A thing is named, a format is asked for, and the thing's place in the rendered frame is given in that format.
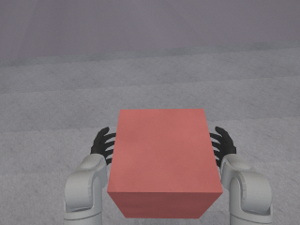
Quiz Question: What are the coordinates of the robot left hand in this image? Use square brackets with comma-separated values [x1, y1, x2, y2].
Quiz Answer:
[90, 127, 116, 165]

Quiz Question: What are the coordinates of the robot right hand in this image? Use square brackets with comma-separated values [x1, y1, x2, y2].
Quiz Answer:
[209, 127, 237, 168]

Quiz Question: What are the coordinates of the robot right forearm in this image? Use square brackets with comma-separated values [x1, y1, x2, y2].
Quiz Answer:
[220, 154, 273, 225]

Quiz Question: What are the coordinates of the robot left forearm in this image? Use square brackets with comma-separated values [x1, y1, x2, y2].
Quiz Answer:
[63, 153, 108, 225]

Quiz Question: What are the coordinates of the carton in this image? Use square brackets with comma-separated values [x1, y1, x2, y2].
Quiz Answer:
[107, 109, 223, 219]

